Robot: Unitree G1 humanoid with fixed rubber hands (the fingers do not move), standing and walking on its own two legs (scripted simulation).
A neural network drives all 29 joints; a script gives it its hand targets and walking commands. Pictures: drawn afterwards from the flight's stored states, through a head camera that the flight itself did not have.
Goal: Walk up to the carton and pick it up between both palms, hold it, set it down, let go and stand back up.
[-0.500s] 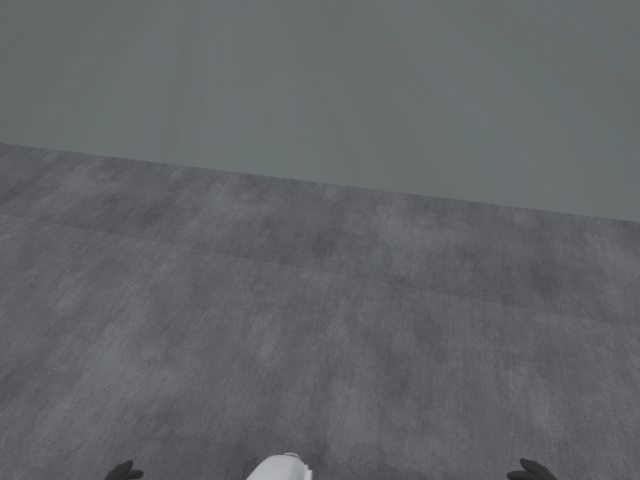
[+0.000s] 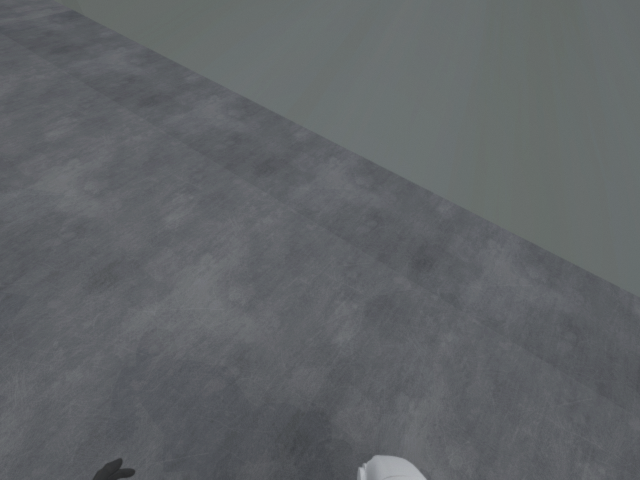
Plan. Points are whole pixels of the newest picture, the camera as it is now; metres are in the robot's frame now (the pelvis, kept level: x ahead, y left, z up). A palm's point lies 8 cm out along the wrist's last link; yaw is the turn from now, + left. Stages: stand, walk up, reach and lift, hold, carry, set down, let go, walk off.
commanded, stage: walk up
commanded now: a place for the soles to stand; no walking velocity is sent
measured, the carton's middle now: out of the picture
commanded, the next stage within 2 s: none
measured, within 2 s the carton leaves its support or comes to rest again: neither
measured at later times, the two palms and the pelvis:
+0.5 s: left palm out of the picture +0.09 +0.35 -0.07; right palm (396, 324) +0.37 -0.15 -0.10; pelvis +0.16 +0.06 +0.01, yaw +29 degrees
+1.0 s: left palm out of the picture +0.13 +0.53 -0.10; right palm (235, 242) +0.53 +0.12 -0.08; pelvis +0.27 +0.27 +0.00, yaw +50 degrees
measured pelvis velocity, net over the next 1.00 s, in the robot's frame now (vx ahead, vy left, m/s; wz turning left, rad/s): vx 0.27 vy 0.27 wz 0.87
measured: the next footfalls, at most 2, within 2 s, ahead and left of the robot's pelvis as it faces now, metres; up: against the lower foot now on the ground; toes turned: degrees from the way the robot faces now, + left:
right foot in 0.32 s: +0.26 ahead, -0.02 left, +0.00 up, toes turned +19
left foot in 0.80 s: +0.27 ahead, +0.38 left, +0.00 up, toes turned +48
